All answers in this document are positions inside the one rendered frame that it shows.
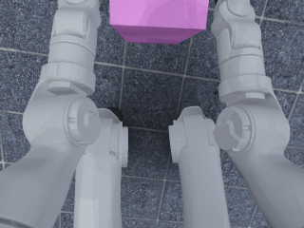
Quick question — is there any robot left forearm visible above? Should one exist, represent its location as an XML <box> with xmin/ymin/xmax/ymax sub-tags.
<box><xmin>22</xmin><ymin>0</ymin><xmax>102</xmax><ymax>128</ymax></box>

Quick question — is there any carton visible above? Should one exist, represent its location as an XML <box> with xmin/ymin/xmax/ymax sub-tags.
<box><xmin>109</xmin><ymin>0</ymin><xmax>209</xmax><ymax>45</ymax></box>

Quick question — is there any robot right forearm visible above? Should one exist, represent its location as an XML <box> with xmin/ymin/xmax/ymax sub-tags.
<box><xmin>211</xmin><ymin>0</ymin><xmax>284</xmax><ymax>114</ymax></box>

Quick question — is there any robot right upper arm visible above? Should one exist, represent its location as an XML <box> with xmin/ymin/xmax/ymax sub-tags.
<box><xmin>213</xmin><ymin>104</ymin><xmax>304</xmax><ymax>228</ymax></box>

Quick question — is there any robot left upper arm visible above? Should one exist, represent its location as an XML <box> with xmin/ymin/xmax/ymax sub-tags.
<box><xmin>0</xmin><ymin>94</ymin><xmax>102</xmax><ymax>228</ymax></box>

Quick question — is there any robot left foot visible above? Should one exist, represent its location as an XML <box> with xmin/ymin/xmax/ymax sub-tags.
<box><xmin>108</xmin><ymin>107</ymin><xmax>124</xmax><ymax>127</ymax></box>

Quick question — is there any robot right thigh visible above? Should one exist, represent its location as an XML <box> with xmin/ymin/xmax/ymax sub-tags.
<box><xmin>168</xmin><ymin>114</ymin><xmax>231</xmax><ymax>228</ymax></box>

